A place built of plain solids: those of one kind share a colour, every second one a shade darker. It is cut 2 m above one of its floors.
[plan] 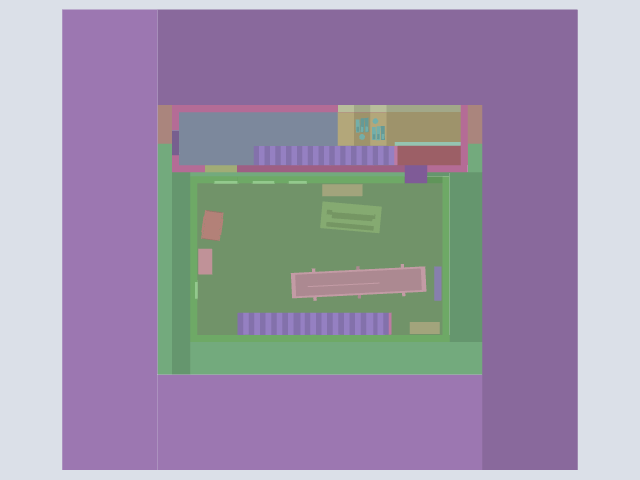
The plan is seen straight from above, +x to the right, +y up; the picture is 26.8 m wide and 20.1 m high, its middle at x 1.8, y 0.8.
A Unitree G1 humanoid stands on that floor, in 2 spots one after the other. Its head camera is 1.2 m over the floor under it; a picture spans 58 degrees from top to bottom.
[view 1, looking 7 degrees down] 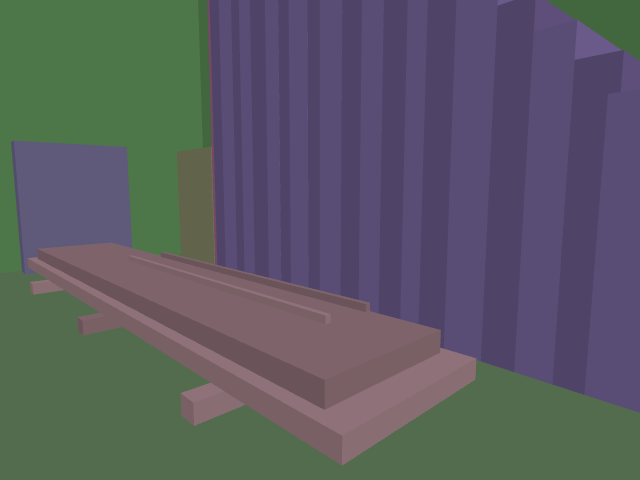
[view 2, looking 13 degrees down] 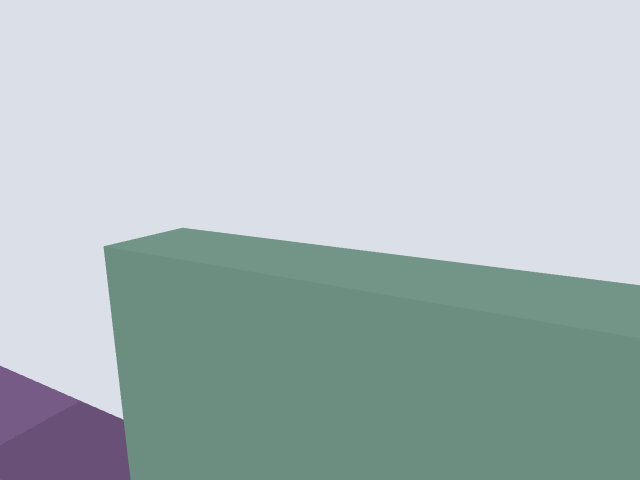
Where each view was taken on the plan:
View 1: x -0.51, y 0.48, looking -41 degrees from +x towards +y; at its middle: step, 4.19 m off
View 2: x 5.51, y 4.34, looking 118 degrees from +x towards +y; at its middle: nothing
